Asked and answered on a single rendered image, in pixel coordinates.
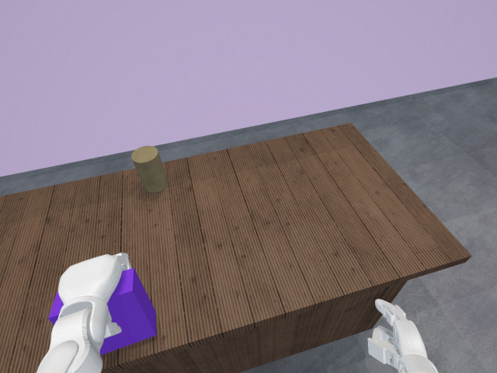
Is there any left robot hand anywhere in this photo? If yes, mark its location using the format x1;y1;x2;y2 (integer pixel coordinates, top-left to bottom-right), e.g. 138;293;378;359
58;253;131;339

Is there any robot right forearm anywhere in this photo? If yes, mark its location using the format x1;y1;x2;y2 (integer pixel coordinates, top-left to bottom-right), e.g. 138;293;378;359
398;354;438;373

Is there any sponge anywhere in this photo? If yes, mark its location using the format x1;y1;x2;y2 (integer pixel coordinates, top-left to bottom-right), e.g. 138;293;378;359
48;268;156;355

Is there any robot left forearm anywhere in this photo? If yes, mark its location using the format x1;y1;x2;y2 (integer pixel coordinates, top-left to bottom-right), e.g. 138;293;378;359
36;296;109;373

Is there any table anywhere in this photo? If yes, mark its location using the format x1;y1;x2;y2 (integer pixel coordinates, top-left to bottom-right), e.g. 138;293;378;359
0;123;471;373

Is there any right robot hand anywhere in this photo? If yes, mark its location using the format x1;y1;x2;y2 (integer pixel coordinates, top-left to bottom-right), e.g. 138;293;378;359
368;299;428;370

